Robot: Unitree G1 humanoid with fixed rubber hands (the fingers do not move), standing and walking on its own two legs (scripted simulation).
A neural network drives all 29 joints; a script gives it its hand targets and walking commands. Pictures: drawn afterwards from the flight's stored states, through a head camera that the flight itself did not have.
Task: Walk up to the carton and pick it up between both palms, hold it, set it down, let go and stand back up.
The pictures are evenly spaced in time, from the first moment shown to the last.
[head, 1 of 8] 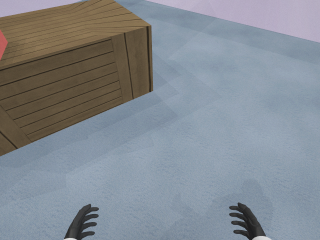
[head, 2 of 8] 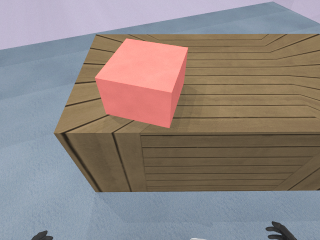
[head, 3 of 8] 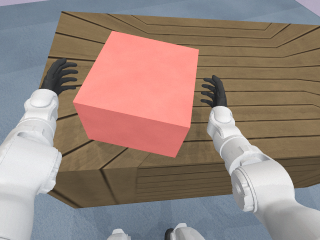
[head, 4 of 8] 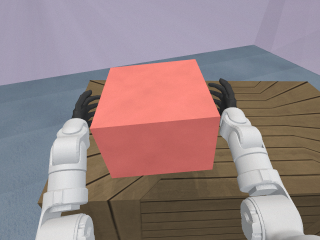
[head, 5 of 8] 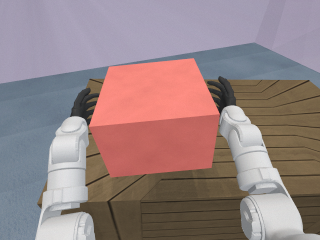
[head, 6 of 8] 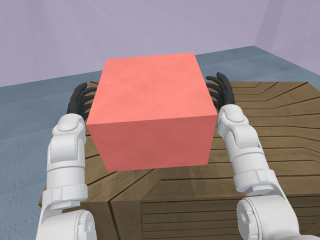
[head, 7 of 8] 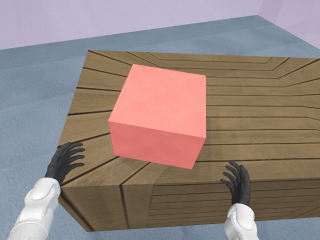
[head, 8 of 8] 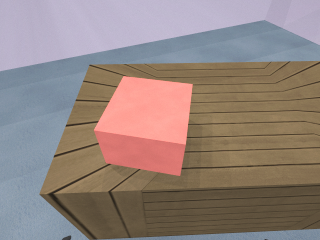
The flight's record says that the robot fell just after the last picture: no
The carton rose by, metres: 0.19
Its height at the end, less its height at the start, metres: +0.00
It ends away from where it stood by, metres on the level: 0.02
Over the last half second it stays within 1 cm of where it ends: yes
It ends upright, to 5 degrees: yes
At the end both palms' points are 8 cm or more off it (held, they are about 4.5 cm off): yes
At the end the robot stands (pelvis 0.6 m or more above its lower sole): yes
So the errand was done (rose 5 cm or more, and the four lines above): yes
